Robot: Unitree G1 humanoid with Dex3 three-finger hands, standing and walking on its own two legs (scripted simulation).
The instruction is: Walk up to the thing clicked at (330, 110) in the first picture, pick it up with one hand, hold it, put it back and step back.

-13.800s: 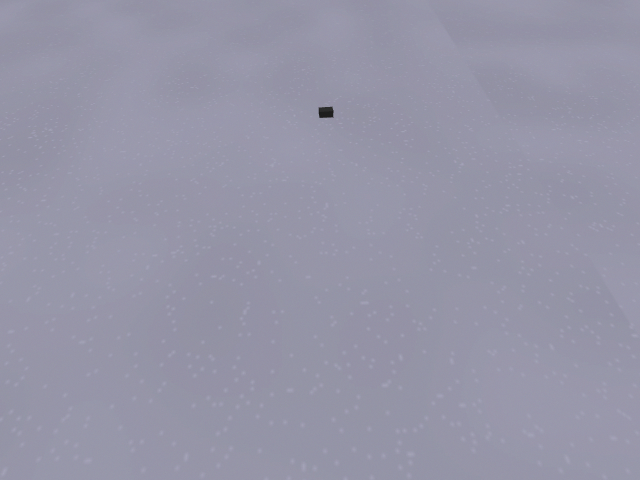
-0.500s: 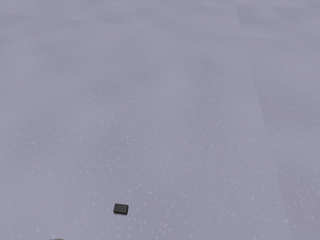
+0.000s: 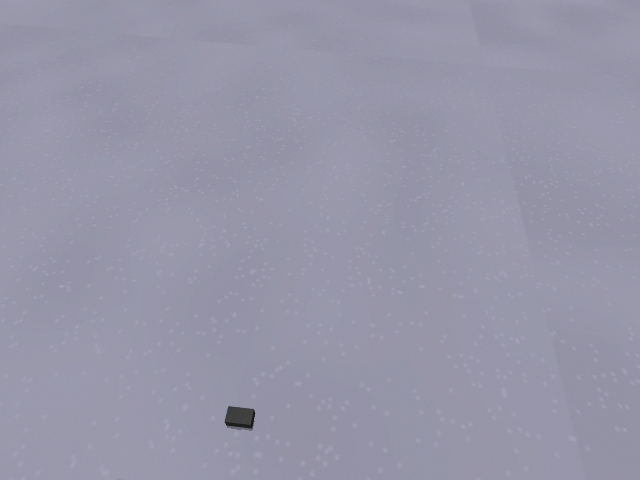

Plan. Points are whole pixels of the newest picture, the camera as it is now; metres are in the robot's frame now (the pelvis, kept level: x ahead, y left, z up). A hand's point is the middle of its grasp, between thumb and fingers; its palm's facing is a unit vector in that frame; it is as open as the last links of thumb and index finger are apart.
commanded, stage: walk up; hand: left
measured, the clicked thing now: (240, 417) +0.40 +0.24 -0.76
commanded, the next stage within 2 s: stand in 0.24 s
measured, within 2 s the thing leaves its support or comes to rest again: neither
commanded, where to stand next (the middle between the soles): +0.02 +0.00 m, yaw +2 degrees
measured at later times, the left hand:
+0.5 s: hand out of the picture +0.07 +0.25 -0.15, palm faces -0.02 -0.94 -0.35, open 7.3 cm
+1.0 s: hand out of the picture +0.03 +0.27 -0.16, palm faces -0.03 -0.94 -0.34, open 7.3 cm
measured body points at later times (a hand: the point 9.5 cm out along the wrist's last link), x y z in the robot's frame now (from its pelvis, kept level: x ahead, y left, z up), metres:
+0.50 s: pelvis -0.01 +0.00 +0.00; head +0.00 +0.00 +0.45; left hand +0.07 +0.30 -0.12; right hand +0.06 -0.30 -0.13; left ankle -0.01 +0.14 -0.75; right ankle -0.03 -0.10 -0.75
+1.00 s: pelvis -0.03 +0.02 +0.00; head -0.02 +0.02 +0.45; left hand +0.03 +0.32 -0.13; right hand +0.03 -0.29 -0.13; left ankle -0.01 +0.14 -0.75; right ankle -0.03 -0.10 -0.75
